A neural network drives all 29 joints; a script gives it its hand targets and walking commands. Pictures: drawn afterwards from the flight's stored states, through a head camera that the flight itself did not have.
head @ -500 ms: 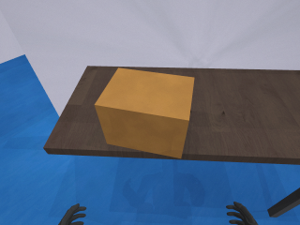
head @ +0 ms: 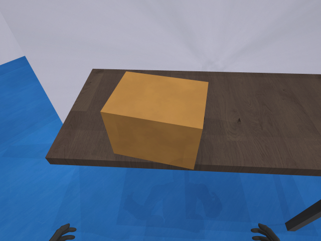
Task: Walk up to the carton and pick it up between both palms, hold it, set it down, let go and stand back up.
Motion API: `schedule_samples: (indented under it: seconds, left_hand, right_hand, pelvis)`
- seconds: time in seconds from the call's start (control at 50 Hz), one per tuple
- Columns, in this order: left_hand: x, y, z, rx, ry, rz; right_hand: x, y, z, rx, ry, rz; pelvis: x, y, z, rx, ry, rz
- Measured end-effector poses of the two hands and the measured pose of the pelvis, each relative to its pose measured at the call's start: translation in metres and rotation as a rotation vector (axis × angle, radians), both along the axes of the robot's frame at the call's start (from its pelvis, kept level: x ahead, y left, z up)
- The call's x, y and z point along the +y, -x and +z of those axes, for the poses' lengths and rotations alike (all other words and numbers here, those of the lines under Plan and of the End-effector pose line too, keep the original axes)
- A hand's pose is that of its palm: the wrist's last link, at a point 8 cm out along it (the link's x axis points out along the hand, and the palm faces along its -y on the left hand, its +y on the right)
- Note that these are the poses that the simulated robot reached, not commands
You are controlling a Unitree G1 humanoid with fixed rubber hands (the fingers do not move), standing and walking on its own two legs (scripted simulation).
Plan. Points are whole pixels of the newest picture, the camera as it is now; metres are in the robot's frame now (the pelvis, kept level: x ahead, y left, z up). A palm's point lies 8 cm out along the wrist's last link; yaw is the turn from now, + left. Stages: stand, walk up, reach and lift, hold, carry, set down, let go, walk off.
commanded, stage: stand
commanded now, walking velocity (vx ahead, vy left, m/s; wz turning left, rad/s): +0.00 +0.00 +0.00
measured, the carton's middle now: (159, 119) +0.46 +0.02 +0.06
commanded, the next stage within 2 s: none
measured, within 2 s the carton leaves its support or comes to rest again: neither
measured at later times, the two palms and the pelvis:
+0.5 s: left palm out of the picture +0.12 +0.29 -0.08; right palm out of the picture +0.12 -0.27 -0.10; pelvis +0.00 +0.00 +0.00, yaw +0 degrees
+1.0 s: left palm out of the picture +0.09 +0.29 -0.09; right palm out of the picture +0.10 -0.28 -0.11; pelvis -0.02 +0.00 +0.00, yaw +0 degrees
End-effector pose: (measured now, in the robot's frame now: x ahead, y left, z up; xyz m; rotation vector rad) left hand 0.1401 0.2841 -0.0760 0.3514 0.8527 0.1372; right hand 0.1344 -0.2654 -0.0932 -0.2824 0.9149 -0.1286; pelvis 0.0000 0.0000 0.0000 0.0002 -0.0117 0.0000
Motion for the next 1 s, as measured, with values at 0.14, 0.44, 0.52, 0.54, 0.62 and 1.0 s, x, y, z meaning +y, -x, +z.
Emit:
schedule_samples:
  seconds: [0.14, 0.44, 0.52, 0.54, 0.62, 1.0]
  left_hand:
    - [0.0, 0.002, -0.003, 0.01, 0.003, 0.004]
    - [0.005, 0.015, -0.008, 0.048, -0.003, 0.019]
    - [0.004, 0.017, -0.009, 0.05, -0.002, 0.022]
    - [0.004, 0.018, -0.009, 0.05, -0.002, 0.022]
    - [0.005, 0.022, -0.01, 0.058, -0.004, 0.027]
    - [0.01, 0.048, -0.013, 0.107, -0.02, 0.052]
  right_hand:
    - [-0.001, 0.002, -0.001, 0.016, 0.005, -0.005]
    - [-0.006, 0.012, -0.005, 0.049, 0.013, -0.016]
    - [-0.007, 0.013, -0.005, 0.047, 0.014, -0.015]
    - [-0.007, 0.013, -0.005, 0.046, 0.015, -0.015]
    - [-0.007, 0.015, -0.004, 0.041, 0.014, -0.015]
    - [-0.011, 0.034, -0.013, 0.082, 0.007, -0.031]
  pelvis:
    - [0.0, 0.0, 0.0, 0.0, 0.0, 0.0]
    - [0.0, 0.003, 0.0, -0.004, 0.0, 0.0]
    - [0.0, 0.005, 0.0, -0.007, 0.0, 0.0]
    - [0.0, 0.005, 0.0, -0.007, 0.0, 0.0]
    - [0.0, 0.008, 0.0, -0.011, 0.0, 0.0]
    - [-0.001, 0.019, 0.0, -0.028, -0.002, 0.0]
